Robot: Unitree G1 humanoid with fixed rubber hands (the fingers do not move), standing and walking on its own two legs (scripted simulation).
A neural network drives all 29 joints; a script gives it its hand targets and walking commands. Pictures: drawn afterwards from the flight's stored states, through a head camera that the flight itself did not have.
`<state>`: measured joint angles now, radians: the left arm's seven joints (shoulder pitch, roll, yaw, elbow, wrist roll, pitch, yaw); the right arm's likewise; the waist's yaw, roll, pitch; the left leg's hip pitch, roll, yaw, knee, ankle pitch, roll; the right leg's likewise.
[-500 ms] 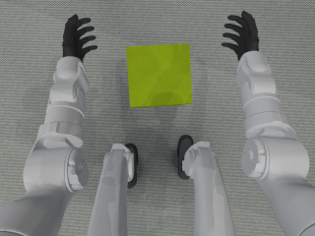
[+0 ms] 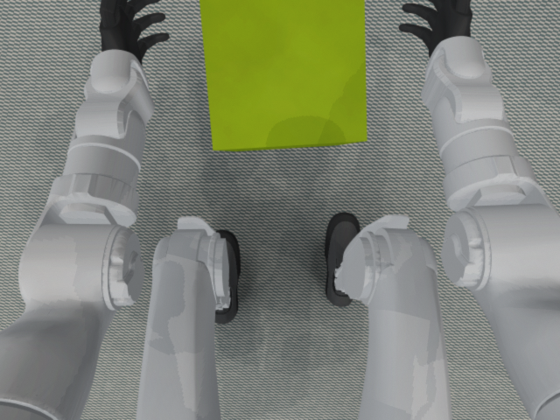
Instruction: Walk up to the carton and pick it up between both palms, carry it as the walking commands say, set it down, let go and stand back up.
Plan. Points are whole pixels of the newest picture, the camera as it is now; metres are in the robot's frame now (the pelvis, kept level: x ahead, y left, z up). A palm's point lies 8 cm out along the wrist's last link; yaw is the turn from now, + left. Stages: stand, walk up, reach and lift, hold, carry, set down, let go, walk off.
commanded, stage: reach and lift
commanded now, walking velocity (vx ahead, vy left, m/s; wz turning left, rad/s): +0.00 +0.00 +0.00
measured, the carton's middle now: (284, 87) +0.51 -0.01 -0.32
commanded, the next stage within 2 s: none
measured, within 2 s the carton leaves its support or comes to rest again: leaves its support in 1.92 s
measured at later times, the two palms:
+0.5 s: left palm (160, 77) +0.51 +0.18 -0.26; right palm (407, 62) +0.53 -0.19 -0.26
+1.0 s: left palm (167, 72) +0.52 +0.16 -0.25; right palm (397, 63) +0.52 -0.18 -0.26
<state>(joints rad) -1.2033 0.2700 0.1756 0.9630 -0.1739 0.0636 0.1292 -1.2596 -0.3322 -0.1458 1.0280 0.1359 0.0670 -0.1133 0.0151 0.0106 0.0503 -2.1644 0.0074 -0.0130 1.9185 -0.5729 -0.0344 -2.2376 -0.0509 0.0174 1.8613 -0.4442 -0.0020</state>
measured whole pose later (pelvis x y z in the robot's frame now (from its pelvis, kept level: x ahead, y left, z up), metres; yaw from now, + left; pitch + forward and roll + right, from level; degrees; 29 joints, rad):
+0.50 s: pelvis -0.01 +0.00 -0.07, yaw +0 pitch +39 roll +1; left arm -1.38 0.34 0.04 1.10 -0.29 0.00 0.14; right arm -1.45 -0.42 0.00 1.19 0.29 -0.01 -0.12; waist 0.01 0.01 0.34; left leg -2.27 0.00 -0.02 2.18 -0.59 -0.03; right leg -2.35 -0.05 0.03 2.11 -0.45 0.01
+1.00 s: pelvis -0.02 +0.01 -0.07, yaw +0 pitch +39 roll +1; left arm -1.42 0.31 0.01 1.14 -0.29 0.00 0.15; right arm -1.47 -0.38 0.00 1.23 0.29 -0.02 -0.12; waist 0.01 0.02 0.34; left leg -2.26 -0.02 -0.01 2.17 -0.58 -0.03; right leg -2.33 -0.06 0.04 2.10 -0.45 0.01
